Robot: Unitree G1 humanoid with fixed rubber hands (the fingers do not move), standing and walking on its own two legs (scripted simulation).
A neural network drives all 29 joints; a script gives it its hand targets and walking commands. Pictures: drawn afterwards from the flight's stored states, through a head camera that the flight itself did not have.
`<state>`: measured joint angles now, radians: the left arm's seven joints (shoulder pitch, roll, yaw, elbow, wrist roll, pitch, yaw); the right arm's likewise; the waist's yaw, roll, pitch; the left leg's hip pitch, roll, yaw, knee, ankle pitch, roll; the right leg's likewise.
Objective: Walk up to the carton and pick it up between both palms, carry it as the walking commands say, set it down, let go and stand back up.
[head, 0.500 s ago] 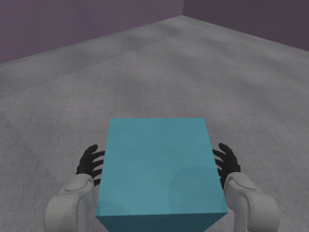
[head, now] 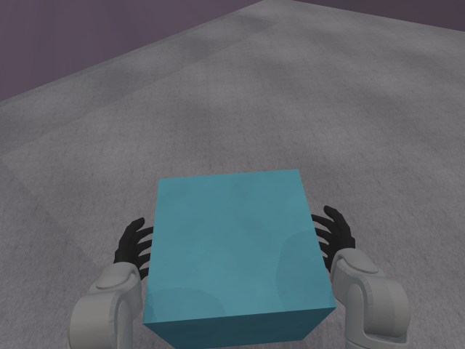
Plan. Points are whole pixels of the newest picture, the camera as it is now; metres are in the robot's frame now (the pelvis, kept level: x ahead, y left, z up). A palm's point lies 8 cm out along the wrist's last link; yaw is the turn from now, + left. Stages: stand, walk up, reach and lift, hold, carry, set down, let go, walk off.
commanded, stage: carry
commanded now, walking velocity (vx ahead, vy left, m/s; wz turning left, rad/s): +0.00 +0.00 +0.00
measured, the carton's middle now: (235, 264) +0.27 +0.00 +0.02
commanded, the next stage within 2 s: none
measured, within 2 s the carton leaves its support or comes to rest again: neither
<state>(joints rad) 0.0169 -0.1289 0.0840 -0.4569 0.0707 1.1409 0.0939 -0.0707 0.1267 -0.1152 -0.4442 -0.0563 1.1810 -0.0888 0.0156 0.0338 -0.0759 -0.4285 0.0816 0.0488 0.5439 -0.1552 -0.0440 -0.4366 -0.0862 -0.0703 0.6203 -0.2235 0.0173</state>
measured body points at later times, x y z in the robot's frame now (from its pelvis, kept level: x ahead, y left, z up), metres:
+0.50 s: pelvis +0.02 +0.00 +0.00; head +0.01 -0.01 +0.45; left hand +0.26 +0.16 +0.08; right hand +0.29 -0.15 +0.08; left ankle +0.08 +0.16 -0.72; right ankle +0.06 -0.13 -0.72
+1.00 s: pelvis +0.00 -0.04 -0.01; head +0.02 -0.05 +0.44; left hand +0.25 +0.12 +0.08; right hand +0.26 -0.20 +0.08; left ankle +0.07 +0.16 -0.72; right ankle +0.06 -0.13 -0.72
